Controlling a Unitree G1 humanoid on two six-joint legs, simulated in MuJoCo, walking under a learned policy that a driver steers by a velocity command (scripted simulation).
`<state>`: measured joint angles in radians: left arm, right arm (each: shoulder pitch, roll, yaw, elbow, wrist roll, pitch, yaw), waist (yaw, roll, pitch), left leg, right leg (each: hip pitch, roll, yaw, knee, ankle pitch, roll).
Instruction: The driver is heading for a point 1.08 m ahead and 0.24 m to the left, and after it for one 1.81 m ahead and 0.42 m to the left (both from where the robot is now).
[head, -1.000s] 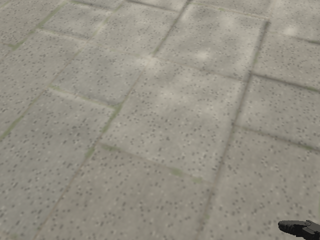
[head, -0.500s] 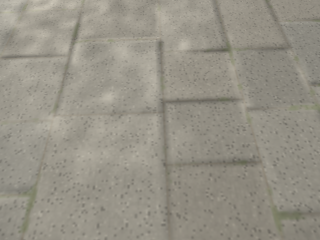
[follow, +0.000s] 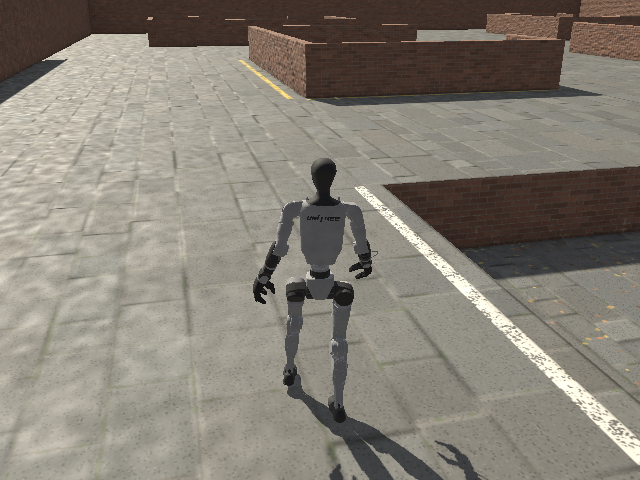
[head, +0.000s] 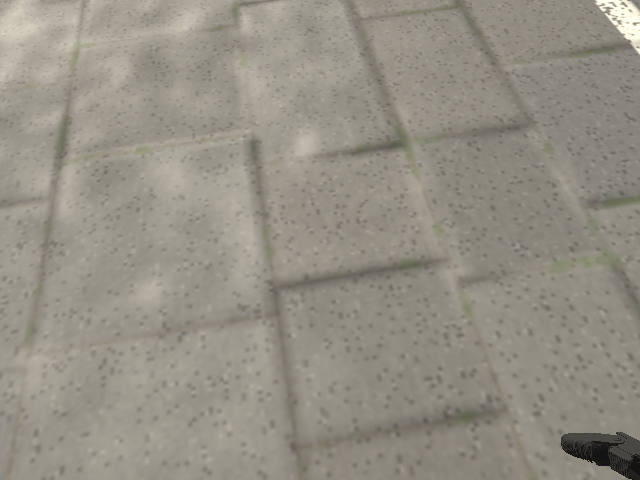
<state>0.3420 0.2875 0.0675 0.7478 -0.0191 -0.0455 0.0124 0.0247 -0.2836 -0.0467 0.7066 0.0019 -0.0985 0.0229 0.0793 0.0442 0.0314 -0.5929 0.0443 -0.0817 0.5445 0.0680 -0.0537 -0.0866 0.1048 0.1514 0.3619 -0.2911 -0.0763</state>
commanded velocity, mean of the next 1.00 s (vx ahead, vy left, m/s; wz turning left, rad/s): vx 0.50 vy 0.00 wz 0.37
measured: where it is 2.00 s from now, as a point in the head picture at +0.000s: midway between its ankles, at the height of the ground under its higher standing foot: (263, 228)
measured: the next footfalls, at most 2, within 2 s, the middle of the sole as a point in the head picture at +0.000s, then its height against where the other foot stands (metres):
left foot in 0.10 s outside the picture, level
right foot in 0.60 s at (396, 457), level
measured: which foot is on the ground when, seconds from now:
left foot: up 0.00-0.08, down 0.10-0.60, up 0.62-1.00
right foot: down 0.00-0.10, up 0.12-0.58, down 0.60-1.00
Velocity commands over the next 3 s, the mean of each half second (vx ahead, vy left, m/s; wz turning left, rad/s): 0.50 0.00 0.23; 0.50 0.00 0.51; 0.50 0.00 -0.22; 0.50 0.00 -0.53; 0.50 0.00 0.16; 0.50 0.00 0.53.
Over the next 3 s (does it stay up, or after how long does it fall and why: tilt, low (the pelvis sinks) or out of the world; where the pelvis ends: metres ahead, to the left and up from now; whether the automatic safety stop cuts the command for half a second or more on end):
stays up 1.60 0.35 -0.01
